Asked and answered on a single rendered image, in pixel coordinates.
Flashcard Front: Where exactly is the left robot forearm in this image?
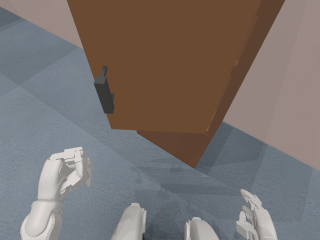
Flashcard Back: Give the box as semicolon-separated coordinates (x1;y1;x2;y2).
20;199;64;240

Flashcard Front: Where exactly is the right robot thigh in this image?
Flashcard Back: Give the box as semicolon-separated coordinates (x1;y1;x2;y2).
184;219;219;240

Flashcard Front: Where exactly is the robot right hand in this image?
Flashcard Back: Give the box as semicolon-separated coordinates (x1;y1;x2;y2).
236;189;278;240

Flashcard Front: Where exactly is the robot thigh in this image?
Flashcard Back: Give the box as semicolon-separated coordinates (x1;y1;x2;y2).
184;219;219;240
110;206;147;240

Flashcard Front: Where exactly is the robot left hand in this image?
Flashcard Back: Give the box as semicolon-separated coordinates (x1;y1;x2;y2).
37;147;93;203

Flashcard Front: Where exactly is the handle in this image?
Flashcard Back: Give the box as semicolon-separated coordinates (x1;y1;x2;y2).
94;65;115;114

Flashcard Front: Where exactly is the cupboard door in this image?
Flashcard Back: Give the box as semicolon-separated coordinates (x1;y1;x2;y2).
67;0;261;134

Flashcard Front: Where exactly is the left robot thigh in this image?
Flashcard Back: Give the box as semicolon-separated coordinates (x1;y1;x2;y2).
110;206;147;240

